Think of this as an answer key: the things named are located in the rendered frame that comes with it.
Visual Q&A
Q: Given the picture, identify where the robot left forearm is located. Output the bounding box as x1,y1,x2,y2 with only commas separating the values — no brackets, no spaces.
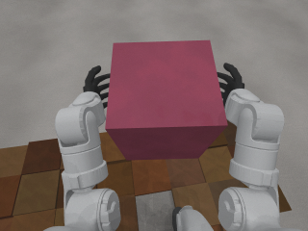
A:
54,91,109,225

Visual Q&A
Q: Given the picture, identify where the robot right forearm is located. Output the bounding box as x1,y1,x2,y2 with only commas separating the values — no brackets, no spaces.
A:
224,89,285,222

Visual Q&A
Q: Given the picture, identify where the right robot thigh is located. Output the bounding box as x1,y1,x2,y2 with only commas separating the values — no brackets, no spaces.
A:
176,209,214,231

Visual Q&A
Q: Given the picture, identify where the carton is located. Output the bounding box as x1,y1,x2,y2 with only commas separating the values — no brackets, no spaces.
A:
105,39,228,161

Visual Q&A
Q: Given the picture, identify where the right robot hand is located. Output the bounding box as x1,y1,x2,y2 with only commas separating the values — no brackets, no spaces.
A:
217,63,244,109

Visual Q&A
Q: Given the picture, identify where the robot right foot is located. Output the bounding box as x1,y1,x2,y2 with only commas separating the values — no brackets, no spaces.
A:
172,206,182,231

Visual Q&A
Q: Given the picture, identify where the left robot upper arm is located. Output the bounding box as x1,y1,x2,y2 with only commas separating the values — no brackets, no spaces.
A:
43,188,121,231

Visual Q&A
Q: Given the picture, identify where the right robot upper arm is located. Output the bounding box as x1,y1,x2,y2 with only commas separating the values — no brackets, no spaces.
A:
218,187,303,231

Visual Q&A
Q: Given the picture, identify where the left robot hand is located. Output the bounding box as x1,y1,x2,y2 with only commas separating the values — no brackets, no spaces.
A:
83,65,111,109

